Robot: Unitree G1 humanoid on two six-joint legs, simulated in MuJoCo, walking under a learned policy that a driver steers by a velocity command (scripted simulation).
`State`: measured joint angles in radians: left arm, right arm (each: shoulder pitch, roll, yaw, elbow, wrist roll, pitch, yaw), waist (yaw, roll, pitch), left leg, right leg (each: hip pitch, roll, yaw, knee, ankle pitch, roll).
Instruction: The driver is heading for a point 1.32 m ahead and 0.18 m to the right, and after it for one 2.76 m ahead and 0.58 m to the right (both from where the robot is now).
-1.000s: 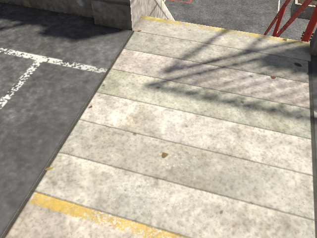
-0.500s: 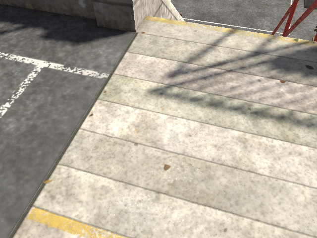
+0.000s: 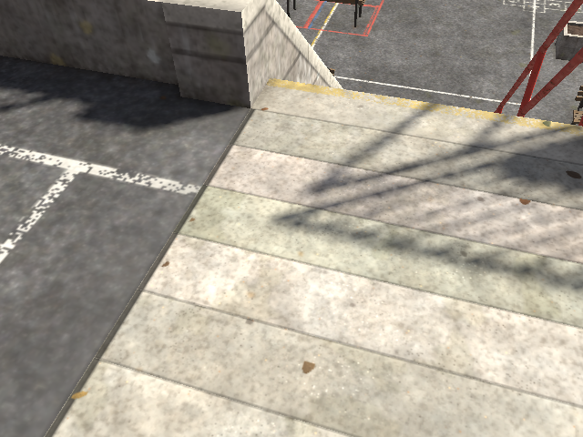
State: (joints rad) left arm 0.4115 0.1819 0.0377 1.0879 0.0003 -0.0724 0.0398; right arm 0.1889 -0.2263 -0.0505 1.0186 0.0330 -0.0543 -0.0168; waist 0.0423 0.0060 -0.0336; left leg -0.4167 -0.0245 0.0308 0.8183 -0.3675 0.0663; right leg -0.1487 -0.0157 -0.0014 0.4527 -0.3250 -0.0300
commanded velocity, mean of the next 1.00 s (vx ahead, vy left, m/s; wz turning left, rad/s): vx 0.32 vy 0.00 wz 0.00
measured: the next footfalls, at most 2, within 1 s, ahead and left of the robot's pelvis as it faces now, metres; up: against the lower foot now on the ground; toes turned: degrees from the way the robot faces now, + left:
left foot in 0.26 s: +0.22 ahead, +0.16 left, +0.00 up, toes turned +4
right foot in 0.76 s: +0.52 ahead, -0.05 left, +0.00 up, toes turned +0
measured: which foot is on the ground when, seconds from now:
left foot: up 0.00-0.24, down 0.26-0.78, up 0.80-1.00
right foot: down 0.00-0.28, up 0.30-0.74, down 0.76-1.00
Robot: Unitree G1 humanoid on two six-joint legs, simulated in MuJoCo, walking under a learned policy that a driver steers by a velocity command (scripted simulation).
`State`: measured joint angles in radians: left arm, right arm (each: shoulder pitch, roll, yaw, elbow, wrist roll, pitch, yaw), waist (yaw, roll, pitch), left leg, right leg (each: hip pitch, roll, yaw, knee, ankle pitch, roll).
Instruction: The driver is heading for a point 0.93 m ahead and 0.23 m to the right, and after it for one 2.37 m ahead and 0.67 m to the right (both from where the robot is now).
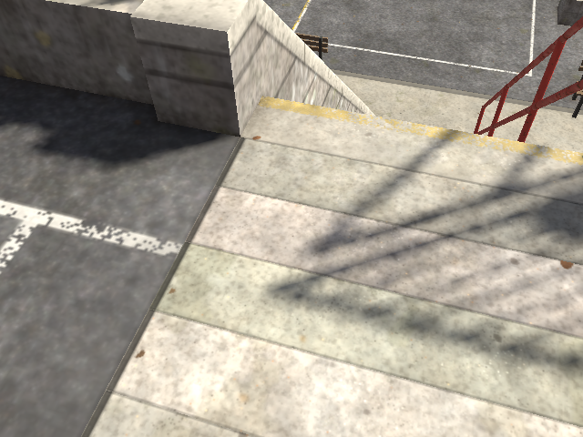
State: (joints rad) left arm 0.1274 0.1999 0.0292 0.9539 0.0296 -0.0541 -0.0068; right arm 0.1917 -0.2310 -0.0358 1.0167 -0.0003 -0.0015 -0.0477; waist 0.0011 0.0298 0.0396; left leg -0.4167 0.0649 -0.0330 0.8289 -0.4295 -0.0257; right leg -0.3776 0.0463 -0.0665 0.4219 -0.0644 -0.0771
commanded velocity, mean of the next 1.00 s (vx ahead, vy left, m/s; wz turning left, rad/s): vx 0.40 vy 0.00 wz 0.00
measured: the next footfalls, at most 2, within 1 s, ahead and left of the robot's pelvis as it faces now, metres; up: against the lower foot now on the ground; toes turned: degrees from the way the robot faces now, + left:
left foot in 0.12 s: +0.06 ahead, +0.12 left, +0.00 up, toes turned +2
right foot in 0.54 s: +0.25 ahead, -0.15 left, +0.00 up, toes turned -3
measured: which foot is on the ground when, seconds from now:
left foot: up 0.00-0.10, down 0.12-0.56, up 0.58-1.00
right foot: down 0.00-0.14, up 0.16-0.52, down 0.54-1.00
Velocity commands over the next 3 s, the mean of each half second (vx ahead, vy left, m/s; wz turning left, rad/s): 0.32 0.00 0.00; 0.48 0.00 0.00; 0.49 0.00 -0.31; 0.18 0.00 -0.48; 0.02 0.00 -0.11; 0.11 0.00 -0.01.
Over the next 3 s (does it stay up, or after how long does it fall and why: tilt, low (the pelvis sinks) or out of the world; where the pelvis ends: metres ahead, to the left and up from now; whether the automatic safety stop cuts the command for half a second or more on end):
stays up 0.92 -0.10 -0.01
